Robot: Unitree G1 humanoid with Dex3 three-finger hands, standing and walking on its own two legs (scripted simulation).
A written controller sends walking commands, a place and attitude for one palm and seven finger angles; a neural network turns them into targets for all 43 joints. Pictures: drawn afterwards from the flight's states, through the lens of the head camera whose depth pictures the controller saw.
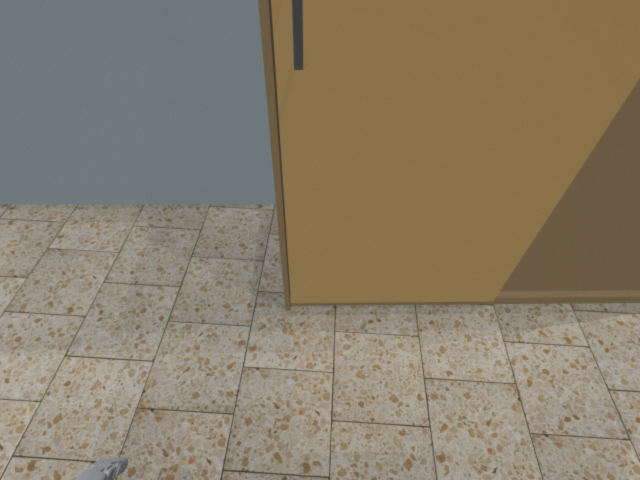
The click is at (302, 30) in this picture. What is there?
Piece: wardrobe's sliding door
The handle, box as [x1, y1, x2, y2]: [292, 0, 302, 69]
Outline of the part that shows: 292,0 294,69 302,69 302,6 301,0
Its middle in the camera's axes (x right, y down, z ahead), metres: -0.04 -0.39 +0.63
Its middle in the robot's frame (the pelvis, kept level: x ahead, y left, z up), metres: +0.77 +0.09 +0.26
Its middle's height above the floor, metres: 1.03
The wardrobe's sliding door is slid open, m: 0.00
